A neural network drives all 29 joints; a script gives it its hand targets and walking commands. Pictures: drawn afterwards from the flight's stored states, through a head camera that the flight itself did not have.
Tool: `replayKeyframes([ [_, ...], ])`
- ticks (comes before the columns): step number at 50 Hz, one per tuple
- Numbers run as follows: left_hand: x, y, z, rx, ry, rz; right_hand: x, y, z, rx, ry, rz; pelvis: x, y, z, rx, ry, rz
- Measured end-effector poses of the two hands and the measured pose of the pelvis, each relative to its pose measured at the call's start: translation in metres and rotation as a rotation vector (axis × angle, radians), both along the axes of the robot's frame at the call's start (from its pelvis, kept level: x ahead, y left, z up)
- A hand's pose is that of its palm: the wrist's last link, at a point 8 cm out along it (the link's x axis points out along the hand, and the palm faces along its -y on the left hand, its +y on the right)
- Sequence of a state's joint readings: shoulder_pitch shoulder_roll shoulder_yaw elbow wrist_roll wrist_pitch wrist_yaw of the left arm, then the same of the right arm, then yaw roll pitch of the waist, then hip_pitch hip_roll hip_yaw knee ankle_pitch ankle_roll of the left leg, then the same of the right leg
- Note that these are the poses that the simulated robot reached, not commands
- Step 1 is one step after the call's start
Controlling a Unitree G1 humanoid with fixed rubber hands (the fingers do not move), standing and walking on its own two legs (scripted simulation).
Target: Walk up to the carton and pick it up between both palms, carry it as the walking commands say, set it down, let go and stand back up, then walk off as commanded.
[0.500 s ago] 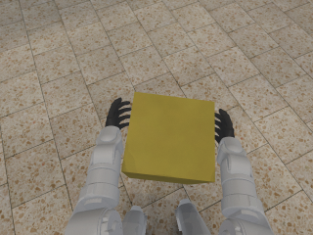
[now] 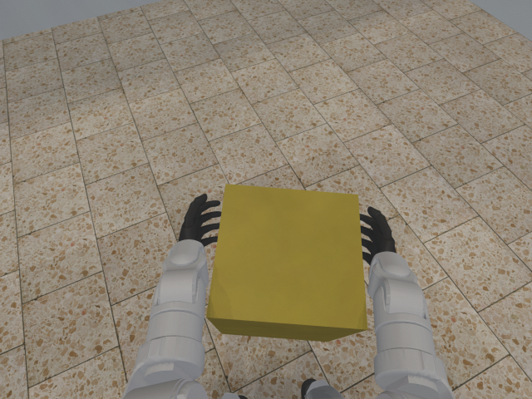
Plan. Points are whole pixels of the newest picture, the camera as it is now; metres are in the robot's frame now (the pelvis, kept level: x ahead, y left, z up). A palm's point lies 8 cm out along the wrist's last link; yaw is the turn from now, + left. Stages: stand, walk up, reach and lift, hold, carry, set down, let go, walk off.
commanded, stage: reach and lift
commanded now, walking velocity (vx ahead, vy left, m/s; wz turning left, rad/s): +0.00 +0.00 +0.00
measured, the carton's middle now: (282, 272) +0.34 -0.04 -0.10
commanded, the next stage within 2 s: none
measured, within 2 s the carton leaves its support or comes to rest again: neither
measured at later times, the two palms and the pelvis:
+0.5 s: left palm (178, 237) +0.35 +0.11 +0.06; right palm (397, 250) +0.31 -0.19 +0.04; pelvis +0.02 -0.01 +0.03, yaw +1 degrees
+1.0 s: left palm (165, 235) +0.34 +0.12 +0.09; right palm (401, 238) +0.31 -0.18 +0.08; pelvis +0.02 -0.01 +0.03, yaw +0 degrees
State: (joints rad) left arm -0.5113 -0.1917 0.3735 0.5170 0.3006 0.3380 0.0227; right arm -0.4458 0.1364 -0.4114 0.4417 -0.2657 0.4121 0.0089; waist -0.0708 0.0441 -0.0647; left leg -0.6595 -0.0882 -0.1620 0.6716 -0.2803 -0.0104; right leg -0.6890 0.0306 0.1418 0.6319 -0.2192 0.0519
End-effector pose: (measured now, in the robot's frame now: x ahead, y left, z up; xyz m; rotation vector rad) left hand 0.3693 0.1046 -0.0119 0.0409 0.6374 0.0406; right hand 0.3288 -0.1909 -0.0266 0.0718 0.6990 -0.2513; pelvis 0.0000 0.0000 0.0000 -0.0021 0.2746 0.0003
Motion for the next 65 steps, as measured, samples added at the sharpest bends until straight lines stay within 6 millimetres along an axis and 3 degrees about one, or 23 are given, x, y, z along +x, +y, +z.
replayKeyframes([
  [12, -0.005, -0.005, 0.032, 0.015, -0.015, -0.009, -0.007, -0.004, 0.029, 0.004, -0.014, -0.004, 0.009, -0.002, 0.015, 0.001, -0.091, -0.002],
  [23, -0.019, 0.003, 0.064, 0.026, -0.034, -0.016, -0.017, 0.003, 0.064, -0.018, -0.036, 0.011, 0.02, -0.005, 0.025, 0.001, -0.208, 0.008],
  [33, -0.033, 0.007, 0.077, 0.025, -0.017, -0.009, -0.026, 0.006, 0.083, -0.025, -0.03, 0.018, 0.017, -0.005, 0.027, 0.002, -0.304, 0.002],
  [42, -0.034, 0.008, 0.096, 0.03, -0.037, 0.002, -0.024, 0.007, 0.101, -0.014, -0.054, 0.022, 0.016, -0.005, 0.028, 0.001, -0.356, -0.002],
  [65, -0.042, 0.023, 0.103, 0.043, -0.027, 0.052, -0.015, 0.021, 0.109, -0.032, -0.046, 0.09, 0.023, -0.01, 0.031, 0.001, -0.384, -0.003],
])
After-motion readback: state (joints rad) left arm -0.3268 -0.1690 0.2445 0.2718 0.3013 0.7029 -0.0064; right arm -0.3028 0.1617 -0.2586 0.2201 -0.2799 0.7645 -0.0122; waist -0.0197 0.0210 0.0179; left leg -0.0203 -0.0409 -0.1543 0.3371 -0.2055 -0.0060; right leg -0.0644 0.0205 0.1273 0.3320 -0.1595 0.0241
